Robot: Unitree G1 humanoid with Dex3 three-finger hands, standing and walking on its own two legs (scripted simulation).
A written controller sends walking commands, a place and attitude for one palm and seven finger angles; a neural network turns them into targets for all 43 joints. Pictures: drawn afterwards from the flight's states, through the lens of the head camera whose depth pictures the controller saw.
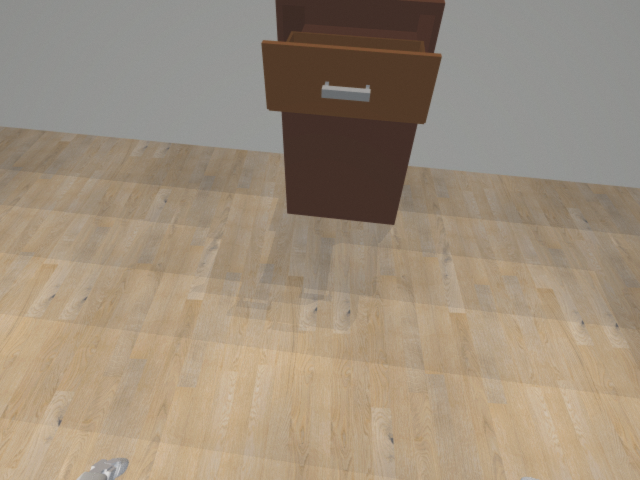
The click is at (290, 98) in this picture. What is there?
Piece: drawer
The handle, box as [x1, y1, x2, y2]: [321, 81, 370, 101]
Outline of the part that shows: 322,86 321,97 368,101 369,99 369,85 366,85 365,89 329,86 328,82 325,81 325,84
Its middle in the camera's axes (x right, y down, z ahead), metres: +0.07 -0.39 +1.00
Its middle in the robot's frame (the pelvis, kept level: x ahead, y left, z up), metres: +1.02 -0.01 +0.01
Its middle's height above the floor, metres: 0.78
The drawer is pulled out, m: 0.29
